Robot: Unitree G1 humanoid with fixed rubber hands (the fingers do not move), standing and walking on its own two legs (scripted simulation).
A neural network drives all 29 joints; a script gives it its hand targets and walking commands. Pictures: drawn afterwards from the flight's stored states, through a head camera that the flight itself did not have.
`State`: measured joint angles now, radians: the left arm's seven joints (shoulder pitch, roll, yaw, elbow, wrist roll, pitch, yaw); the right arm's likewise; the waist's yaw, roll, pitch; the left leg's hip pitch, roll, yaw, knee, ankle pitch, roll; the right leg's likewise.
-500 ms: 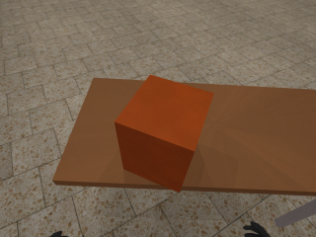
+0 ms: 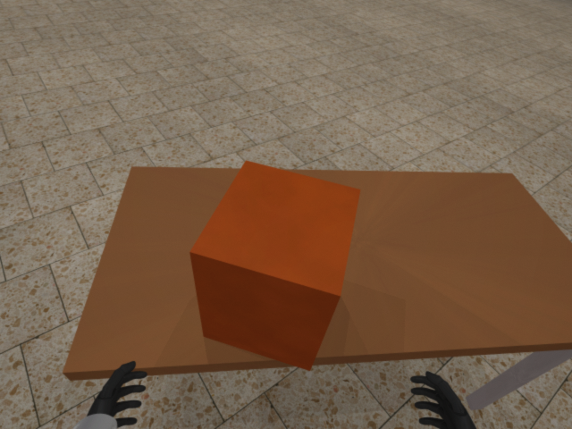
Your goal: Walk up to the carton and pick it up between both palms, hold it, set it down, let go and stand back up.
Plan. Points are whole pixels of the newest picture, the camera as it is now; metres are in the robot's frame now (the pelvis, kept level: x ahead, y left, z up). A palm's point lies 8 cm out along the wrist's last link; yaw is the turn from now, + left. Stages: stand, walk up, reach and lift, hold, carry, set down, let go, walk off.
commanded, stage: reach and lift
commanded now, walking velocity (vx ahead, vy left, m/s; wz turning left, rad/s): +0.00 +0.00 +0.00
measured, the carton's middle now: (278, 266) +0.39 +0.00 -0.02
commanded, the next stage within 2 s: none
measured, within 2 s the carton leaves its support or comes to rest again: neither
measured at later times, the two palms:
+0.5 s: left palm (97, 391) +0.20 +0.25 -0.05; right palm (416, 382) +0.21 -0.20 -0.05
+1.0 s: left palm (92, 402) +0.18 +0.24 -0.03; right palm (407, 413) +0.17 -0.17 -0.02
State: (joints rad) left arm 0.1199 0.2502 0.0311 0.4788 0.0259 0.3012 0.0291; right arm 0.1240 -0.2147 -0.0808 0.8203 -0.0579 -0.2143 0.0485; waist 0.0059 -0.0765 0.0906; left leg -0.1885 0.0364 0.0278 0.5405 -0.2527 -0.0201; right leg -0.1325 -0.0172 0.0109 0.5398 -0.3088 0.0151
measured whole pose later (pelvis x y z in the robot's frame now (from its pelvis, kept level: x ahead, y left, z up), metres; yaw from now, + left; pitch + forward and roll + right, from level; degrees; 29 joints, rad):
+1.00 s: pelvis +0.02 +0.01 +0.01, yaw -1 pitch -7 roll -1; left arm 0.28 0.30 -0.01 0.40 -0.12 -0.20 -0.15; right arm 0.34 0.02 0.04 0.52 0.07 -0.44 -0.18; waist 0.05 -0.05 0.09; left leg -0.07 0.04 0.05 0.42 -0.22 -0.01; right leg 0.01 -0.01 0.03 0.34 -0.23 0.03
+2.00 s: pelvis +0.04 +0.00 +0.01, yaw -2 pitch -5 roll +0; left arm 0.14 0.28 0.00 0.11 -0.19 0.04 -0.11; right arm 0.30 -0.05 0.08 0.05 0.14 -0.11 -0.26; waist 0.01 -0.01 0.08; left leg -0.04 0.04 0.05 0.35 -0.22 -0.02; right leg 0.03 -0.01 0.04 0.29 -0.24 0.02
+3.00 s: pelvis +0.01 +0.01 +0.01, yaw -3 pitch -1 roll -1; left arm -0.70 0.33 0.09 0.59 -0.16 0.38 -0.06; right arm -0.52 -0.14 0.00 0.43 0.29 0.26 -0.28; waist -0.08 -0.04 0.02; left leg -0.17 0.04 0.05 0.36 -0.17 -0.01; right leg -0.11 -0.01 0.05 0.30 -0.17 0.03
